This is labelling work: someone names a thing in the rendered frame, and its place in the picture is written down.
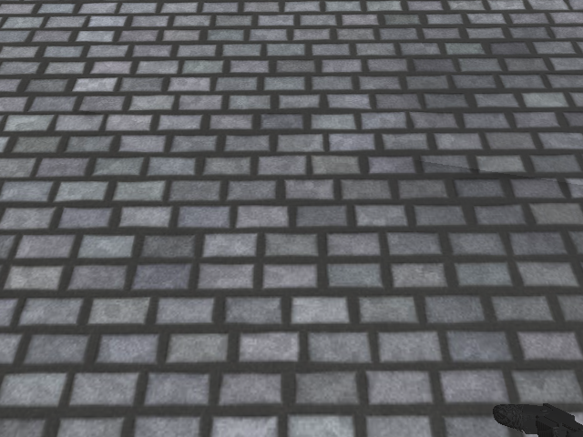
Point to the right robot hand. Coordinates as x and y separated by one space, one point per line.
545 421

